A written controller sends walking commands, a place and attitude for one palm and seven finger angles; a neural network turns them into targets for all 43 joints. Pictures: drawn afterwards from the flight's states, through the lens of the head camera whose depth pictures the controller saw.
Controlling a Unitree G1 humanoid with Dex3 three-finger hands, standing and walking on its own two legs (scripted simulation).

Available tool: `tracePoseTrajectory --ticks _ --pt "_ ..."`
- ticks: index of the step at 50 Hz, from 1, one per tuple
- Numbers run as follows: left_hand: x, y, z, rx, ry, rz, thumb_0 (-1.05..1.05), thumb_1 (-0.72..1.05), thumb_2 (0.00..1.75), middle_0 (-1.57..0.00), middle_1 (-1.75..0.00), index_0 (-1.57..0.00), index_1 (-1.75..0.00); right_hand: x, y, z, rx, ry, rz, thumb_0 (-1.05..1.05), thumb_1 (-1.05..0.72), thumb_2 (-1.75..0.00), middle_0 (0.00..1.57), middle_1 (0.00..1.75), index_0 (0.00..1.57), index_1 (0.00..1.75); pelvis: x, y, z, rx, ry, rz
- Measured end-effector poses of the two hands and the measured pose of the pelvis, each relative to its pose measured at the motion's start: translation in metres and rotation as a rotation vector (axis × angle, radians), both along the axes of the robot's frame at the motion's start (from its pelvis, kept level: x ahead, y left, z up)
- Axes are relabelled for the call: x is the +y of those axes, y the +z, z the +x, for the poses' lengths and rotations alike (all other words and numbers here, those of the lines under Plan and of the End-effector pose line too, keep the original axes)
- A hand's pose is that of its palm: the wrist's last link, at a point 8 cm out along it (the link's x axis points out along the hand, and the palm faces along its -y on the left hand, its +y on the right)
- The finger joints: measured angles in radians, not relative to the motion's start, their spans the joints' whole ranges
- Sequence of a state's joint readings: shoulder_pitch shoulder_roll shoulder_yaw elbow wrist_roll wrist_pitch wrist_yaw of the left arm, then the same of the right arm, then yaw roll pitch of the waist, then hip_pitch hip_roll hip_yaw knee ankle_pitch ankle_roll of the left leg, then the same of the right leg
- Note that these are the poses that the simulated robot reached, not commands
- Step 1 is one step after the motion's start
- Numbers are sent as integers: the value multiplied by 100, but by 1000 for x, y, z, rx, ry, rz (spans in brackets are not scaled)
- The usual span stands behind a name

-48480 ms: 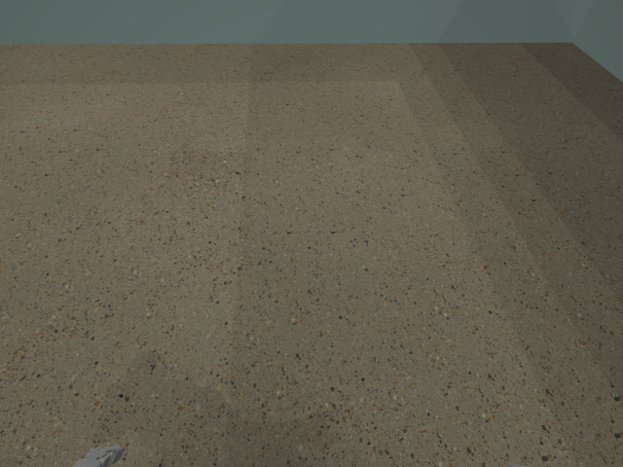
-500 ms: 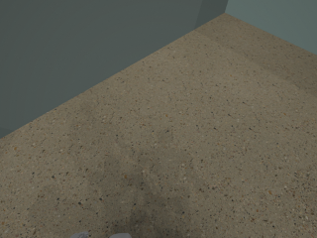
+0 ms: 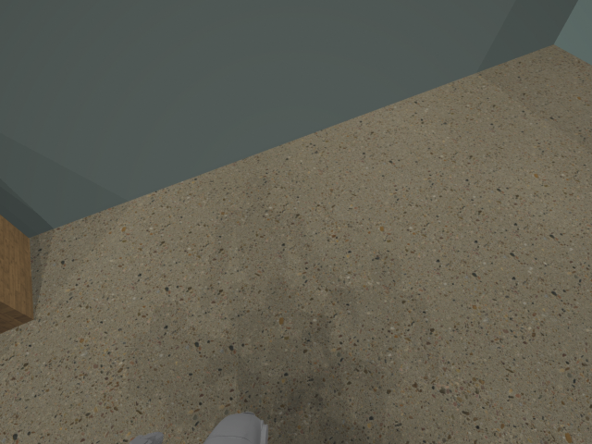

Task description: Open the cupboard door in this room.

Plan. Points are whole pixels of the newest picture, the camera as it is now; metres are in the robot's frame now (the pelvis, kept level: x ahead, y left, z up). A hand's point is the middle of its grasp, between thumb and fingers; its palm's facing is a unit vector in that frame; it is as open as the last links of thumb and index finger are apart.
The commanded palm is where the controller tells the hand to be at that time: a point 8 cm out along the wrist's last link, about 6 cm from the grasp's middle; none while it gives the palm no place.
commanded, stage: turn to face it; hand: left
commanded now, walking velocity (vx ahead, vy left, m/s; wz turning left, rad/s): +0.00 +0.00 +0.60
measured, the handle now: out of the picture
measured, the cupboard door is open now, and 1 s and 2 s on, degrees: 41 41 41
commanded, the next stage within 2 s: take the last steps up to it in 1.86 s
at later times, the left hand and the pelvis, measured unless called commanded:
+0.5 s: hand out of the picture +0.04 +0.21 -0.16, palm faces +0.31 -0.90 -0.32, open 7.4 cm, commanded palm none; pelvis +0.01 -0.03 -0.01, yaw +18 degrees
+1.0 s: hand out of the picture -0.04 +0.20 -0.17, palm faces +0.60 -0.76 -0.25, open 7.4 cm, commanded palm none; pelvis +0.02 -0.02 +0.00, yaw +36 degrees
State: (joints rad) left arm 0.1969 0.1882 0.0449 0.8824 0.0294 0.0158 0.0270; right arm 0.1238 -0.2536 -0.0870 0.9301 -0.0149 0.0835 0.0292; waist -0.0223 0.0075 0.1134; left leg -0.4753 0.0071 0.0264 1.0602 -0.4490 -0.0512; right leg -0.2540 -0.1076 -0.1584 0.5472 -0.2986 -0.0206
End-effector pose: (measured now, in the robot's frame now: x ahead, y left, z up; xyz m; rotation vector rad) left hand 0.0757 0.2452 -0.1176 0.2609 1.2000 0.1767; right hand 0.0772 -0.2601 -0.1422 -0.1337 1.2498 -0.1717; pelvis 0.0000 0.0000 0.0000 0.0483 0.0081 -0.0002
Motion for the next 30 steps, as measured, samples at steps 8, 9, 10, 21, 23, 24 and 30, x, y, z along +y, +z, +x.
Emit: tracePoseTrajectory --ticks 8,9,10,21,23,24,30 --pt "8 -27 -51 47 157 -75 1 90 90 -20 -30 -21 -30 25 10 56 -65 170 -34 1 -91 -90 20 30 19 30 8 -9 2 7 115 -16" --pt "12 -34 -57 53 180 -81 1 90 90 -20 -30 -21 -30 29 8 63 -84 192 -44 1 -91 -90 20 30 19 30 12 -14 3 13 134 -31" --pt "17 -38 -62 66 198 -79 1 90 90 -20 -30 -21 -30 33 7 67 -92 209 -50 0 -91 -90 20 30 19 30 12 -17 2 13 148 -27" --pt "22 -12 -57 5 295 -7 1 91 90 -20 -30 -20 -30 30 1 71 -17 307 -26 0 -90 -90 20 30 20 30 -11 -7 9 14 259 -43" --pt "16 -10 -54 -30 302 17 1 91 90 -20 -30 -20 -30 22 -9 75 -6 314 -12 0 -90 -90 20 30 20 30 -21 -13 13 16 283 -32" --pt "13 -9 -54 -41 307 29 1 91 90 -20 -30 -20 -30 18 -13 78 -1 318 -8 0 -90 -90 20 30 20 30 -24 -15 14 12 293 -31" --pt "-14 -1 -74 -23 376 16 1 91 90 -20 -30 -20 -30 13 -5 104 9 376 -10 1 -91 -90 20 30 20 30 -31 -4 17 -9 380 -11"
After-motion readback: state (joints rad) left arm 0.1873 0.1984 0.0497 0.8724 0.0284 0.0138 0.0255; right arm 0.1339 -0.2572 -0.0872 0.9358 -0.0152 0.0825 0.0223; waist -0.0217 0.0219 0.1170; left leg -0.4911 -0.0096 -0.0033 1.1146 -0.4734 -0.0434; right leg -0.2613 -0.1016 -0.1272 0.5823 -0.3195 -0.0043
